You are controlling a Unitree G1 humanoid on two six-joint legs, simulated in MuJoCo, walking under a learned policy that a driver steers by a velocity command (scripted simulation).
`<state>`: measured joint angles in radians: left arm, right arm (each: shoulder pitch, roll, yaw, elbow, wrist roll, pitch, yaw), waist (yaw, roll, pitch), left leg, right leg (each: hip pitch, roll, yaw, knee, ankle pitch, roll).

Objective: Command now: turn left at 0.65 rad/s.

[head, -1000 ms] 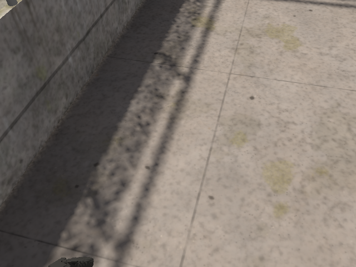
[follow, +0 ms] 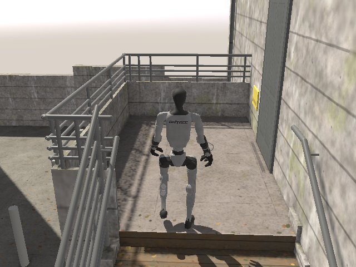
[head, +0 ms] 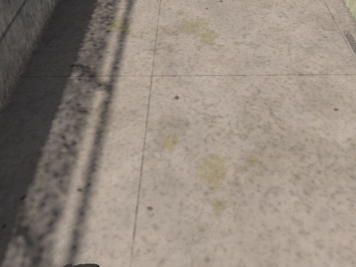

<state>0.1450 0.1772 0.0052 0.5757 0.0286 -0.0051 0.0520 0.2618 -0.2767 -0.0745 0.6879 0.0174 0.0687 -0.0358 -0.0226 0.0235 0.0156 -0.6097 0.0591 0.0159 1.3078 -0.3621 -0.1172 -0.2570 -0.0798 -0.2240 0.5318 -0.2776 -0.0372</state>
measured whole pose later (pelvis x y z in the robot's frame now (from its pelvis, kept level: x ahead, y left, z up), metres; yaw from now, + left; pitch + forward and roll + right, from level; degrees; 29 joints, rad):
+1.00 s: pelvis +0.40 -0.01 -0.02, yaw -8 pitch +2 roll +0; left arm 0.35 0.31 0.10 0.79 0.03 -0.02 -0.03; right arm 0.24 -0.24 -0.04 0.76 -0.03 -0.10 0.02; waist 0.03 0.02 0.00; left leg -0.35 0.14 -0.04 1.40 -0.27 0.01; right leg -0.41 0.11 -0.09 0.72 -0.34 -0.14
